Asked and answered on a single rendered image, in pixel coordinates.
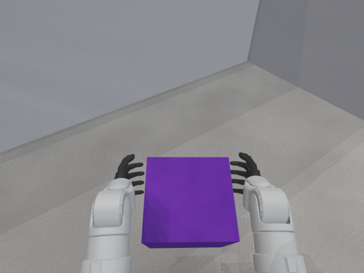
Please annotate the left robot hand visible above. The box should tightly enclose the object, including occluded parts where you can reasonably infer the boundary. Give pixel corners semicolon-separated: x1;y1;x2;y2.
114;154;144;195

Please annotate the robot left forearm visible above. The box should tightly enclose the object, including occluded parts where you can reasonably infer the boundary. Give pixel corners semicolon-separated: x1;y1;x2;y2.
80;178;136;273

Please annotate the robot right forearm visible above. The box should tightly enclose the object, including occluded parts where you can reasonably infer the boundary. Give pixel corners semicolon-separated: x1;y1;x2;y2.
243;176;307;273

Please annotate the right robot hand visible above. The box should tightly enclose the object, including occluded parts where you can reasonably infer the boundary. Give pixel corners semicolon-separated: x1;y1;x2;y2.
230;152;261;194

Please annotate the carton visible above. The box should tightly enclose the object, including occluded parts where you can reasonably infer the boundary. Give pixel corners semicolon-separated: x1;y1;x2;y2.
141;157;240;249

